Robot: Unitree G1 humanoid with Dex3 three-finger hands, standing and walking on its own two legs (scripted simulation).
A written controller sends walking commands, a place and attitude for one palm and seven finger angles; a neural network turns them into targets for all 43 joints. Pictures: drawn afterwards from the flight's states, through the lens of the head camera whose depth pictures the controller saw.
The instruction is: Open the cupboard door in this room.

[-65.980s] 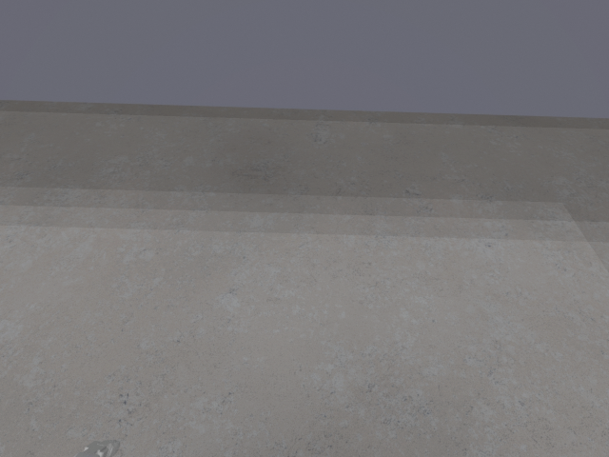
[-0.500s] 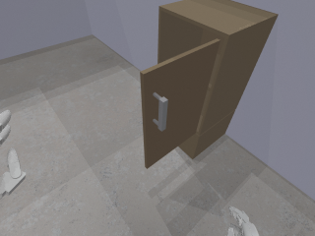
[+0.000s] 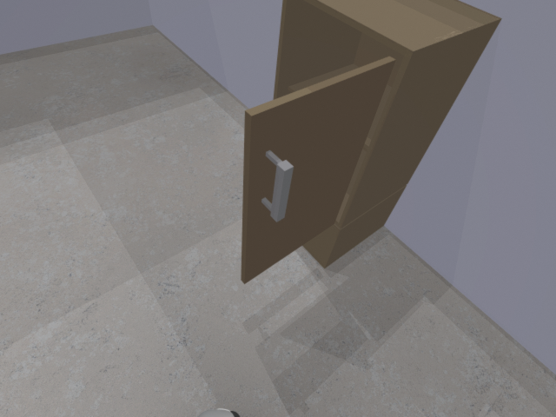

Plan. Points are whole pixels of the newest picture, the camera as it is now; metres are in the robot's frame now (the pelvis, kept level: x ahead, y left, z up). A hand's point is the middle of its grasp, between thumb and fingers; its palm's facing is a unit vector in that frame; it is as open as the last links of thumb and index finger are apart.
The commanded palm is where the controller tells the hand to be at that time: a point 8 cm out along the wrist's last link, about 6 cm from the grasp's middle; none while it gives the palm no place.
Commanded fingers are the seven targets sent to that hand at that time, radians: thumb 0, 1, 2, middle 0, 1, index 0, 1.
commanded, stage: let the arm hang, fingers relaxed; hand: left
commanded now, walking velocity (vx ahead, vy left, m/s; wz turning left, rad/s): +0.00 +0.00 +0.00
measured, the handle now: (274, 187) +0.53 +0.04 -0.02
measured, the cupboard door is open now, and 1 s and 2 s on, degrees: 91 91 91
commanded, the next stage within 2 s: look to check the result in 0.70 s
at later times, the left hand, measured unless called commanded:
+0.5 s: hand out of the picture -0.03 +0.14 -0.17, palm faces +0.05 -0.98 -0.19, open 7.4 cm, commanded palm none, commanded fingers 0.00 0.90 0.90 -0.20 -0.30 -0.20 -0.30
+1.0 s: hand out of the picture -0.02 +0.12 -0.18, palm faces +0.06 -0.98 -0.17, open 7.4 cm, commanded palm none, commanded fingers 0.00 0.90 0.90 -0.20 -0.30 -0.20 -0.30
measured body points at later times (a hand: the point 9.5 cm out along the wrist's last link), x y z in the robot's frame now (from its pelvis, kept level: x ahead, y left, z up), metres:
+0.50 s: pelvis +0.01 -0.02 +0.00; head +0.00 -0.03 +0.45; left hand -0.03 +0.19 -0.16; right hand -0.01 -0.22 -0.17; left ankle +0.10 +0.10 -0.73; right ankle -0.07 -0.10 -0.73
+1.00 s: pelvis +0.03 -0.03 +0.00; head +0.04 -0.03 +0.45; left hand -0.02 +0.17 -0.16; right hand +0.02 -0.25 -0.16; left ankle +0.10 +0.10 -0.73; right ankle -0.07 -0.11 -0.73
